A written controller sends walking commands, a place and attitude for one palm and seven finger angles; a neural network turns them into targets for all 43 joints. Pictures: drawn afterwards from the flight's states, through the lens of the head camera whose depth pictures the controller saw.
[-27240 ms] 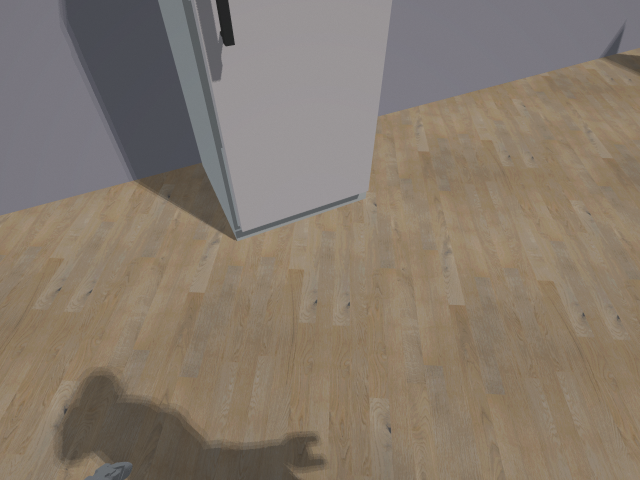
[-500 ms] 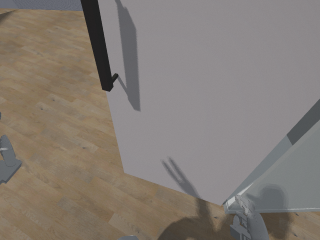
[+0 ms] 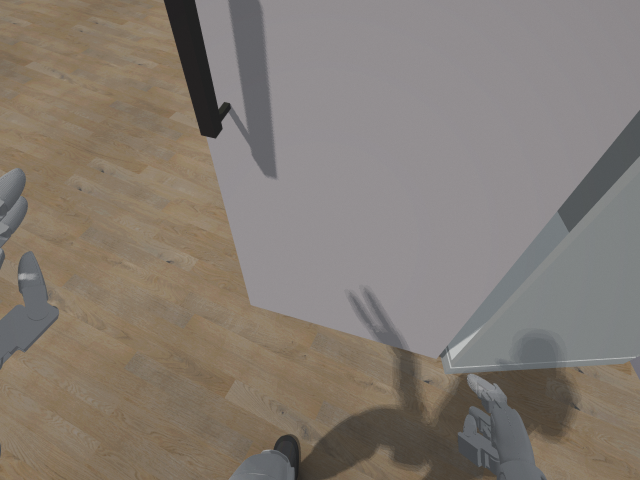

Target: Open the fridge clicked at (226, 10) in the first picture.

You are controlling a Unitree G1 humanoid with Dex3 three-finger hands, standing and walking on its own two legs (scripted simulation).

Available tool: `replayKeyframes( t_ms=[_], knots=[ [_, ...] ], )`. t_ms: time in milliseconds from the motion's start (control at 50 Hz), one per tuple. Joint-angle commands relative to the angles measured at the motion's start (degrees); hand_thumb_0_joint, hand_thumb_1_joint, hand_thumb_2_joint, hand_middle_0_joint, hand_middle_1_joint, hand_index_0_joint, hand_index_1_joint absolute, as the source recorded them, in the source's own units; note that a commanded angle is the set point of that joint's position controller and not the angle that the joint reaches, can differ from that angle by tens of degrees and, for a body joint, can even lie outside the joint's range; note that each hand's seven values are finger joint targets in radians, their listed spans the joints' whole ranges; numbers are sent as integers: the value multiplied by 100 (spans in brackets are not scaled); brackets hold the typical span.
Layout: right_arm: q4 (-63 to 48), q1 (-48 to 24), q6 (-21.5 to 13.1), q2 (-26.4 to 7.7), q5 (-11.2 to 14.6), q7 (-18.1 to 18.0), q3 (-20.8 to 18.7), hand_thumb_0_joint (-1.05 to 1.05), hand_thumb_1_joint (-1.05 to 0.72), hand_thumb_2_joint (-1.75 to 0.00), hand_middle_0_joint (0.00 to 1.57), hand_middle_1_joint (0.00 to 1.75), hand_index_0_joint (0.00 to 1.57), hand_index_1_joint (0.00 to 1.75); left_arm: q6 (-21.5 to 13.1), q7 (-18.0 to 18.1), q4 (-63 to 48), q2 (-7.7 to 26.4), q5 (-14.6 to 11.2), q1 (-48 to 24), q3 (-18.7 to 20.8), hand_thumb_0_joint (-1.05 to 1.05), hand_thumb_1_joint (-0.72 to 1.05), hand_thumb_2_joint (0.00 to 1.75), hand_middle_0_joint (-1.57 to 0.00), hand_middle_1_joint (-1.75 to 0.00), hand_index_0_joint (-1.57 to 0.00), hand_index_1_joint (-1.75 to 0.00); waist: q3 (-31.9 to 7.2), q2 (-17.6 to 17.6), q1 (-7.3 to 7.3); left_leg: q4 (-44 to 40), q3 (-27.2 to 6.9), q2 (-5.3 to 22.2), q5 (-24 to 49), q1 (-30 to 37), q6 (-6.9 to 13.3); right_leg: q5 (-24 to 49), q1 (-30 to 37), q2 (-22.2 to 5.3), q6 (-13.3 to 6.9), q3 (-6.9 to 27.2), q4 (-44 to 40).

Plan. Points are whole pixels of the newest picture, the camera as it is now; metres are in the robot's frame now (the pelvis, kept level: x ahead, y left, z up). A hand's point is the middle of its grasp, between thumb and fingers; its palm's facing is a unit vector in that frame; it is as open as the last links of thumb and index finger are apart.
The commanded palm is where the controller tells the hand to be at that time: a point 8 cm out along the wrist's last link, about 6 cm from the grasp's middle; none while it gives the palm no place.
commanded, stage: step back with the hand held close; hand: left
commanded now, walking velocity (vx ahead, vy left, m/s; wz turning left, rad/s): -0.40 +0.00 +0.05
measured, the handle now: (196, 23) +0.59 +0.23 +0.23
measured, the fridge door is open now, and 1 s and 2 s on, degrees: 70 70 70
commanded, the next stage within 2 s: stop stepping back and stand still in 0.06 s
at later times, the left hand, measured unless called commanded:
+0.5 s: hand out of the picture +0.14 +0.31 +0.17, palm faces +0.38 -0.86 -0.35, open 7.4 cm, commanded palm +0.06 +0.36 +0.18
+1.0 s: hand out of the picture +0.12 +0.35 +0.17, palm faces +0.50 -0.81 -0.30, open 7.4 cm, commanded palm +0.05 +0.38 +0.18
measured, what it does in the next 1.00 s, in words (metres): walks backwards: left foot, then right foot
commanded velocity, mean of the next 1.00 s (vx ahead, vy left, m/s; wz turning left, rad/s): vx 0.01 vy -0.06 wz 0.01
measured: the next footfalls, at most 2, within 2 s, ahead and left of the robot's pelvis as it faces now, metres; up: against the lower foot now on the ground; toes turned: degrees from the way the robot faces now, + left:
left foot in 0.30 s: +0.03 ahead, +0.10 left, +0.00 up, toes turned +1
right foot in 0.74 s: -0.09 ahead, -0.02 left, +0.00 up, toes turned +1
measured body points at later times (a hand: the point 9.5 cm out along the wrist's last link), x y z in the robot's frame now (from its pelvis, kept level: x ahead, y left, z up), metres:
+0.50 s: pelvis -0.07 +0.06 +0.02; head -0.05 +0.11 +0.47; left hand +0.11 +0.36 +0.19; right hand +0.09 -0.15 -0.05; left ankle -0.01 +0.10 -0.73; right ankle -0.09 -0.09 -0.68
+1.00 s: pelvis -0.08 +0.08 +0.00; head -0.11 +0.11 +0.44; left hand +0.08 +0.39 +0.18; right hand +0.08 -0.17 -0.06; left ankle -0.04 +0.18 -0.73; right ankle -0.14 -0.01 -0.73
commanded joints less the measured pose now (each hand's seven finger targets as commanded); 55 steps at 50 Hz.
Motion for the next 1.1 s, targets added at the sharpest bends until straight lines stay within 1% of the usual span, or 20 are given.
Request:
replayKeyframes(
  t_ms=[0,80,120,160,220,240,280,320,360,440,560,640,700,740,800,860,900,940,980,1080],
  knots=[
    [-1114,-267,-121,-713,94,-138,-373,0,-90,-90,20,30,20,30,-263,90,-1148,1257,-92,-4,1034,0,90,90,-20,-30,-20,-30,-2039,-412,-196,472,-181,264,1744,2845,101,3699,-996,-715,661,99,202],
    [-1211,-411,-41,-645,5,-108,-303,0,-90,-90,20,30,20,30,-315,48,-1200,1319,-172,273,1153,0,90,90,-20,-30,-20,-30,-991,70,-206,137,-399,89,-1548,1674,-66,261,-1634,-807,182,330,-585],
    [-1067,-258,-40,-618,-13,-106,-345,0,-90,-90,20,30,20,30,-374,102,-1158,1345,-156,325,1029,0,90,90,-20,-30,-20,-30,-460,-443,-270,2039,-194,-492,-1928,2048,-416,-1802,-3294,-1758,-546,1280,-1761],
    [-922,-212,-55,-600,-87,-114,-360,0,-90,-90,20,30,20,30,-316,137,-970,1237,-80,479,951,0,90,90,-20,-30,-20,-30,-80,-810,-203,3643,-546,-477,-2295,1363,-414,-1229,-3389,-2302,-1135,1486,-1681],
    [-867,-115,-98,-655,-112,-160,-150,0,-90,-90,20,30,20,30,-144,159,-409,906,38,-268,708,0,90,90,-20,-30,-20,-30,299,-765,-308,1655,-579,-89,-2060,401,-213,1197,-1727,-1563,-655,530,-626],
    [-856,-203,-146,-745,-63,-208,-150,0,-90,-90,20,30,20,30,-159,139,-571,885,64,-941,542,0,90,90,-20,-30,-20,-30,349,-184,-370,294,-481,-175,-1371,681,-233,1550,-1447,-1173,-387,208,-53],
    [-890,90,-350,-1011,-8,-252,-290,0,-90,-90,20,30,20,30,-237,184,-587,836,122,-951,497,0,90,90,-20,-30,-20,-30,-420,1283,-212,-606,-1406,632,1358,1513,-96,809,-1129,-361,-78,38,1143],
    [-953,251,-500,-855,-48,-152,-346,0,-90,-90,20,30,20,30,-271,228,-1023,923,147,-959,540,0,90,90,-20,-30,-20,-30,-1191,1263,-176,-510,-1958,971,2501,2841,-147,-587,-1697,-165,-101,69,1677],
    [-914,234,-631,-821,-155,-26,-374,0,-90,-90,20,30,20,30,-324,143,-2001,879,68,-915,456,0,90,90,-20,-30,-20,-30,-1614,1544,-239,-1087,-2455,1043,1117,2867,-792,-1044,-1568,-121,-43,363,2488],
    [-1005,289,-691,-756,-82,121,-413,0,-90,-90,20,30,20,30,-96,175,-2226,945,77,463,725,0,90,90,-20,-30,-20,-30,-1677,419,-216,-1639,-1856,900,-1688,2584,-457,-210,-1267,-106,54,132,2098],
    [-925,80,-274,-597,-185,-60,-270,0,-90,-90,20,30,20,30,276,196,-1085,813,19,657,732,0,90,90,-20,-30,-20,-30,-720,1341,-242,-2719,-1070,472,-3429,1291,-1149,-753,-471,385,-68,-785,1129],
    [-837,185,-146,-660,-167,-137,-308,0,-90,-90,20,30,20,30,502,179,-512,818,22,144,562,0,90,90,-20,-30,-20,-30,-847,494,-270,-1717,-640,279,-2736,1149,-730,-466,498,154,-308,-642,-447],
    [-872,145,-29,-623,-109,-70,-292,0,-90,-90,20,30,20,30,523,92,-661,946,27,-144,476,0,90,90,-20,-30,-20,-30,-967,-1225,-287,973,-319,-136,-1814,1309,-179,-77,-471,-1518,-798,1147,-1417],
    [-914,-108,-114,-682,-130,-4,-252,0,-90,-90,20,30,20,30,446,151,-914,999,18,-555,560,0,90,90,-20,-30,-20,-30,-689,-924,-212,2372,-457,-203,-2025,603,-226,43,-971,-2375,-1415,1944,-1516],
    [-844,-40,-185,-892,10,44,-433,0,-90,-90,20,30,20,30,282,119,-769,577,89,-851,205,0,90,90,-20,-30,-20,-30,-324,-1262,-314,1780,-537,-108,-1848,657,-176,-275,-1005,-1854,-1147,1486,-1118],
    [-682,-52,-278,-775,-53,-107,-263,0,-90,-90,20,30,20,30,48,228,-1197,876,193,-1543,329,0,90,90,-20,-30,-20,-30,-62,540,-363,527,-324,-109,-1083,1436,-76,761,-1331,-1473,-706,834,-209],
    [-780,18,-399,-877,-79,-127,-272,0,-90,-90,20,30,20,30,-74,283,-1471,968,244,-1546,448,0,90,90,-20,-30,-20,-30,-244,1829,-222,-136,-1176,418,-240,1739,152,632,-1368,-645,-143,313,538],
    [-763,37,-515,-787,-151,-123,-219,0,-90,-90,20,30,20,30,-177,280,-1452,1218,235,-1126,790,0,90,90,-20,-30,-20,-30,-383,2003,-184,-731,-2091,837,-811,1434,344,93,-1130,-373,-4,132,928],
    [-814,118,-575,-731,-198,-98,-239,0,-90,-90,20,30,20,30,-216,238,-1329,1023,221,-1012,723,0,90,90,-20,-30,-20,-30,-425,1154,-215,-1197,-2446,1015,-1376,1000,353,-373,-599,-311,-66,152,1203],
    [-1010,209,-484,-747,-100,-29,-321,0,-90,-90,20,30,20,30,-114,174,-675,816,54,845,1028,0,90,90,-20,-30,-20,-30,-1229,265,-223,-865,-1217,416,-1519,1078,-126,301,256,-415,-142,9,-171]
  ],
)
